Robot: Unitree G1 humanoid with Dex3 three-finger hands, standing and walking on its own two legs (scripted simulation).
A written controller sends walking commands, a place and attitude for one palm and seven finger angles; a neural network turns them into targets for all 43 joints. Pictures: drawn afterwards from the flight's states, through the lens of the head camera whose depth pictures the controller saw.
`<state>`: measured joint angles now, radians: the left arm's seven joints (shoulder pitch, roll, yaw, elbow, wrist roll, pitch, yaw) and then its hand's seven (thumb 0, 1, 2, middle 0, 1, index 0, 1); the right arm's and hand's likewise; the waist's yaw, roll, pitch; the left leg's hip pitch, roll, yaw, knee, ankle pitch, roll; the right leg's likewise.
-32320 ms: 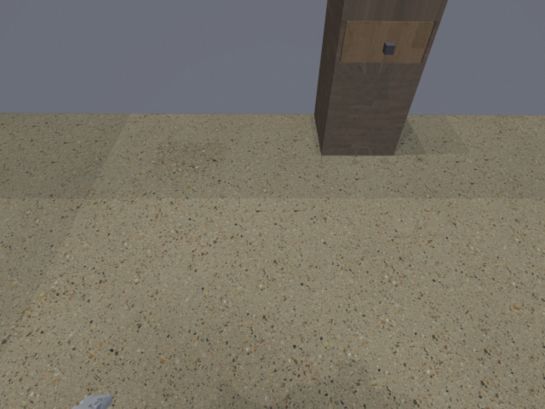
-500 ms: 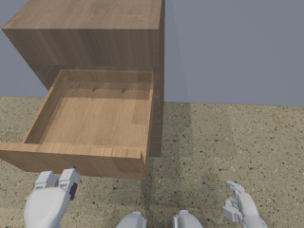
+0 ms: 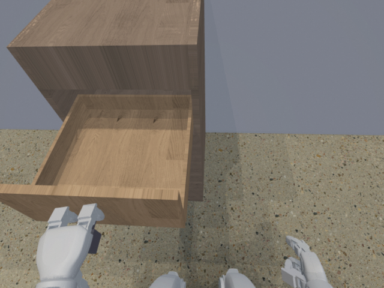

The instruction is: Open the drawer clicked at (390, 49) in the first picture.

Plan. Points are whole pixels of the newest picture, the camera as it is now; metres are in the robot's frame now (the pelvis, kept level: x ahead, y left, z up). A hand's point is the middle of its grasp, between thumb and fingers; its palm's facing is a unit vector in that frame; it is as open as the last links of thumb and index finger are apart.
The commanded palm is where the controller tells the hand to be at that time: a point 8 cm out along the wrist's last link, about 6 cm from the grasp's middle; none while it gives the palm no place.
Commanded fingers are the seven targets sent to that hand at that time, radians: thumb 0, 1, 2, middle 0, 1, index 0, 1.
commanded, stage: lift the hand off the handle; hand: left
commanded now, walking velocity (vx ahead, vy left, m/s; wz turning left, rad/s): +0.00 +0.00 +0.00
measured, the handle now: (89, 231) +0.24 +0.25 -0.03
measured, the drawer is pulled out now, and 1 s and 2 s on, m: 0.30 0.30 0.30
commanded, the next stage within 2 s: none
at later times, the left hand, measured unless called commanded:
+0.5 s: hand (68, 245) +0.20 +0.26 +0.01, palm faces -0.03 -0.09 -1.00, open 13.7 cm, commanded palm +0.18 +0.25 +0.07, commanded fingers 0.00 -0.50 0.30 -0.30 -1.20 -0.30 -1.20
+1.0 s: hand (61, 240) +0.20 +0.25 +0.04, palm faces -0.02 -0.12 -0.99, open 13.6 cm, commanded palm +0.18 +0.25 +0.11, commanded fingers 0.00 -0.50 0.30 -0.30 -1.20 -0.30 -1.20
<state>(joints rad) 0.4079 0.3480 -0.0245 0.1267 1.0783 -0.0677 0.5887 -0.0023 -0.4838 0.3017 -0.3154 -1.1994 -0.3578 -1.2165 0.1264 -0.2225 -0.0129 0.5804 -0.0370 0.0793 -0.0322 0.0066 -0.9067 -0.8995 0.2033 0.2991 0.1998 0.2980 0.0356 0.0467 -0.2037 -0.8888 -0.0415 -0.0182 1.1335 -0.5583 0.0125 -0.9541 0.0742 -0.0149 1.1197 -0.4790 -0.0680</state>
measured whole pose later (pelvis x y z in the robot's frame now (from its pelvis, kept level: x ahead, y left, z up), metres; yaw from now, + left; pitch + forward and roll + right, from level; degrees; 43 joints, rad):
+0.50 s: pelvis +0.02 +0.02 +0.02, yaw -1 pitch +15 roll -1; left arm 0.51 0.35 -0.03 0.01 1.07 -0.08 0.53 0.00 -0.48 0.30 -0.31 -1.20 -0.34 -1.21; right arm 0.14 -0.24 -0.02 0.53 -0.04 0.07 0.02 0.01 -0.91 -0.90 0.20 0.30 0.20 0.30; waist 0.05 0.06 -0.20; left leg -0.74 -0.04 -0.01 1.02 -0.54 0.04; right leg -0.80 0.07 0.00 1.00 -0.46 -0.05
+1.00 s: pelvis +0.03 +0.03 +0.04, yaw -1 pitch +13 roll -1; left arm 0.59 0.36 -0.06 -0.13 1.04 -0.05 0.45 0.00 -0.48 0.30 -0.31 -1.20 -0.35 -1.22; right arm 0.17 -0.24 -0.01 0.50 -0.03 0.08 0.05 0.01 -0.91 -0.90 0.20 0.30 0.20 0.30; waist 0.07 0.06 -0.18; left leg -0.62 -0.05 0.00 0.92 -0.52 0.05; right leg -0.68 0.07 0.02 0.90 -0.44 -0.03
